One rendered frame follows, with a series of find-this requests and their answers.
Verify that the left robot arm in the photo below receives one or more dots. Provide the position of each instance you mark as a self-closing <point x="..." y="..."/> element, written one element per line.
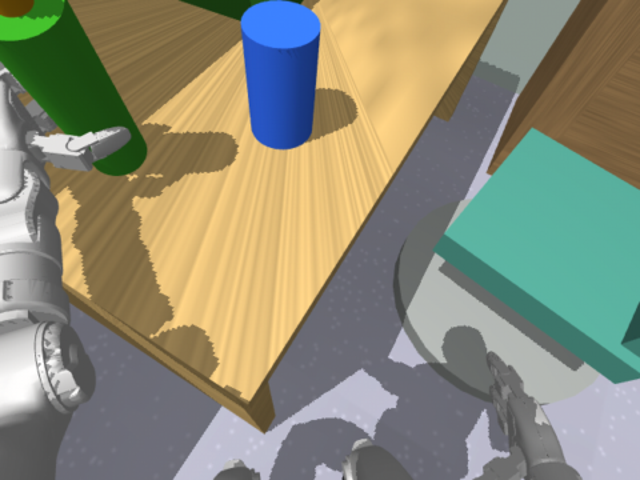
<point x="45" y="373"/>

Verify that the left robot hand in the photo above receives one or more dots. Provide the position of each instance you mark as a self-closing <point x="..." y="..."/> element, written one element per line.
<point x="23" y="128"/>

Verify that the desk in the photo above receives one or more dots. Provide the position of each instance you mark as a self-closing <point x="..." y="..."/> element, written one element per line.
<point x="210" y="257"/>

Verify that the right robot arm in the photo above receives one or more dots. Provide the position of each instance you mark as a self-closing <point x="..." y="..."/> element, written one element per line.
<point x="552" y="471"/>

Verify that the office chair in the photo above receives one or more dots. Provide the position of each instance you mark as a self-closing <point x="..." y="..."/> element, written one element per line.
<point x="541" y="267"/>

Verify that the right robot hand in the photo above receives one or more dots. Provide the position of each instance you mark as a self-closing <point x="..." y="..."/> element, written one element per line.
<point x="532" y="439"/>

